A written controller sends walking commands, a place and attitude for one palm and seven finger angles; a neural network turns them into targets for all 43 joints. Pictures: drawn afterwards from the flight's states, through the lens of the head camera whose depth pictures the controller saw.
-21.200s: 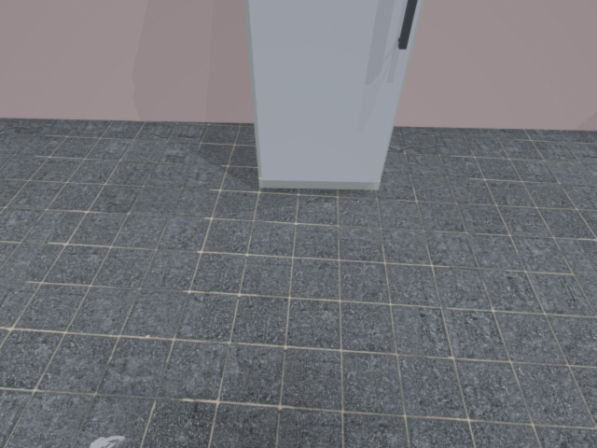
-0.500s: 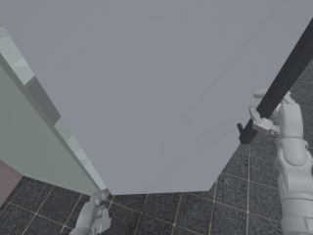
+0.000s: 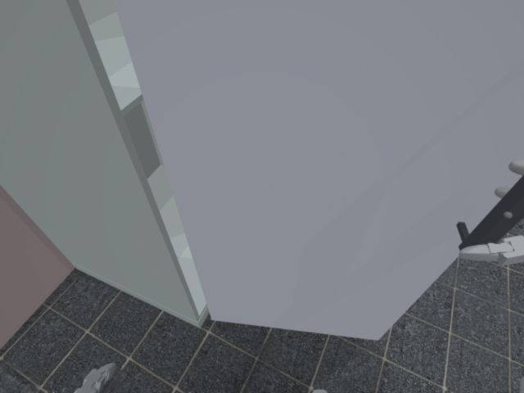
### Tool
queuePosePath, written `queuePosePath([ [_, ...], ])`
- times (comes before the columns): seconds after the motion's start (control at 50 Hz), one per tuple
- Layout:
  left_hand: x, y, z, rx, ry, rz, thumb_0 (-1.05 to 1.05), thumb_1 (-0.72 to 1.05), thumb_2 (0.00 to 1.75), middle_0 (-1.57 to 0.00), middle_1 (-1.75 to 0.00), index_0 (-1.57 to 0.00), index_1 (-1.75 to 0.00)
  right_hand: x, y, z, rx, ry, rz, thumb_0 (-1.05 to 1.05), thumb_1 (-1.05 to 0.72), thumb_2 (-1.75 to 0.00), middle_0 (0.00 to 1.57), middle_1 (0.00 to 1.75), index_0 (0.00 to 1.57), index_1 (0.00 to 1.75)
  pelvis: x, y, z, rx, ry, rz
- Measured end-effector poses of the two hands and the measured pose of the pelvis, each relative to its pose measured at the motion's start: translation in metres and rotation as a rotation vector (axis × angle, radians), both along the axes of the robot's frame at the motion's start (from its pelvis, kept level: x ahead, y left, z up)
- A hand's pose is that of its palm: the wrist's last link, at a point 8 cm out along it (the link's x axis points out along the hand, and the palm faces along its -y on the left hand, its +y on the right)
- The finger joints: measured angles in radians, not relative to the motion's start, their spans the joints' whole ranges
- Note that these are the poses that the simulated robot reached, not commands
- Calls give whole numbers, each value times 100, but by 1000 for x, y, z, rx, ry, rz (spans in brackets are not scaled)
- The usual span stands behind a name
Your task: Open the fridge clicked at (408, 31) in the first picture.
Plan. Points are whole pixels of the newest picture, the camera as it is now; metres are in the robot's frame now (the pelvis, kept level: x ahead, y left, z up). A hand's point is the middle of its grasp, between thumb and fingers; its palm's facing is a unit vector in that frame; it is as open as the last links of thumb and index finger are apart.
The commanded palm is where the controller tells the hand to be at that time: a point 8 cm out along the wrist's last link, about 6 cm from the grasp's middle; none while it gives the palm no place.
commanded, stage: loosen the grip on the handle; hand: right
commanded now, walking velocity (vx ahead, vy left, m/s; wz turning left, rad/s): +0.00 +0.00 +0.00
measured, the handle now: out of the picture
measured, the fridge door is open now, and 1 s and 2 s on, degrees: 73 71 71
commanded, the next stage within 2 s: slip the hand off the handle in 0.02 s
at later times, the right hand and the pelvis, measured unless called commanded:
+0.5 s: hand out of the picture +0.34 -0.38 +0.12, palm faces +0.40 +0.89 -0.22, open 14.6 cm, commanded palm +0.30 -0.41 +0.14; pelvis +0.05 -0.04 +0.00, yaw -1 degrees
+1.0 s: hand out of the picture +0.30 -0.37 +0.13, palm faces +0.37 +0.90 -0.24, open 14.6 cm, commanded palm +0.25 -0.41 +0.14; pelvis +0.03 -0.05 +0.00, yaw -1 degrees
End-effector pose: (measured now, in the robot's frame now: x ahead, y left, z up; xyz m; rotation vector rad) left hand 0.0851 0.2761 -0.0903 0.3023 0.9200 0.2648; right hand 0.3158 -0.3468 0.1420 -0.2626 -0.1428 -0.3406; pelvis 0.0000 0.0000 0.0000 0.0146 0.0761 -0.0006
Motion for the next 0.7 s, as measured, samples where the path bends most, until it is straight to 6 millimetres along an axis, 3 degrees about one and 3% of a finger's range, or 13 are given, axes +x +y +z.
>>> queuePosePath([
  [0.12, 34, -28, -5, -50, -25, -22, 1, 90, 90, -20, -30, -20, -30, 5, -6, -2, 19, 8, -9, -1, 54, -21, 37, 123, 28, 118, 21, -9, 1, -3, 23, 5],
  [0.22, 74, -51, -1, -76, -71, -67, 1, 90, 90, -20, -30, -20, -30, 7, -24, -7, 24, 35, -51, -1, 54, -20, 34, 120, 27, 116, 36, -17, 2, -4, 47, 5],
  [0.32, 109, -65, 8, -76, -123, -105, 1, 90, 90, -21, -30, -20, -30, -1, -41, -6, 13, 27, -62, -1, 54, -20, 29, 117, 26, 115, 47, -26, 2, 4, 57, 0],
  [0.42, 131, -73, 17, -54, -153, -129, 1, 90, 90, -21, -30, -20, -30, -13, -57, -8, 23, 33, -60, -1, 54, -20, 27, 116, 26, 115, 54, -34, 3, 13, 57, -9],
  [0.56, 138, -80, 23, -20, -160, -153, 1, 90, 90, -21, -30, -20, -30, -22, -75, -9, 26, 35, -64, -1, 55, -20, 26, 115, 26, 115, 52, -43, 2, 26, 51, -27],
  [0.7, 119, -87, 19, -23, -138, -143, 1, 90, 90, -21, -30, -20, -30, -21, -82, -5, 23, 31, -38, -1, 55, -20, 26, 115, 26, 115, 43, -47, 2, 31, 42, -29],
])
